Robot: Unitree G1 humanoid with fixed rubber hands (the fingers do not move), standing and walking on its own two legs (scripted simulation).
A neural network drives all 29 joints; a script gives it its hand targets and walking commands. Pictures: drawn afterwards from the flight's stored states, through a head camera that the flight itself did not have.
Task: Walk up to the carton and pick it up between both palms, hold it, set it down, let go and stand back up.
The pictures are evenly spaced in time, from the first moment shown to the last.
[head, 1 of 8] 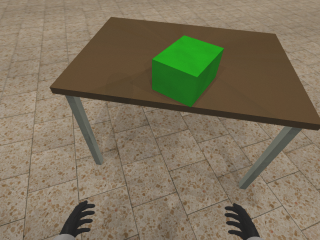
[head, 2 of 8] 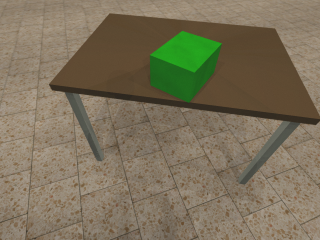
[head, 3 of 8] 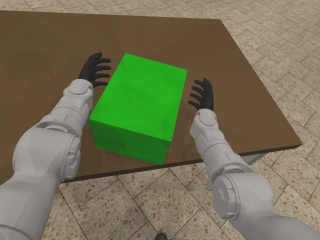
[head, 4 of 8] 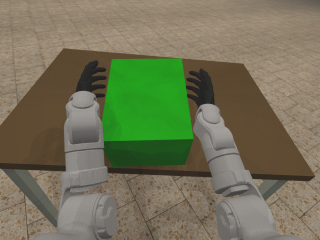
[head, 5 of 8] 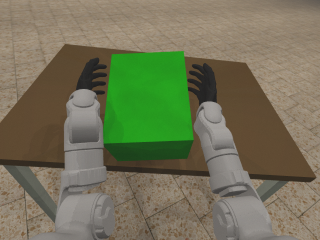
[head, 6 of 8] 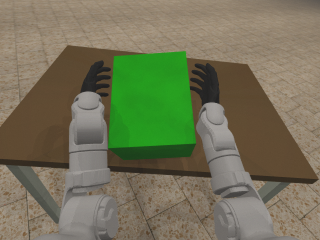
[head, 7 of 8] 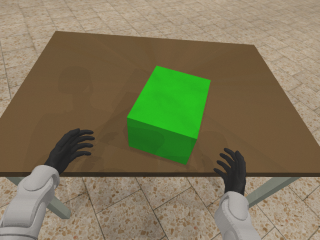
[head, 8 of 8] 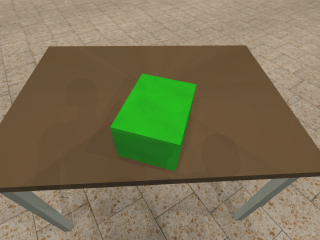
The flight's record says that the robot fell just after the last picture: no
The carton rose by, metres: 0.15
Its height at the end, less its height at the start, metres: +0.00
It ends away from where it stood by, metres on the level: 0.02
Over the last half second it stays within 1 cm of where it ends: yes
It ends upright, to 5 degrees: yes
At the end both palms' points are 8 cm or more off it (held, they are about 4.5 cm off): yes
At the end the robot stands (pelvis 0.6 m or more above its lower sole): yes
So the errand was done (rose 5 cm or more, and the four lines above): yes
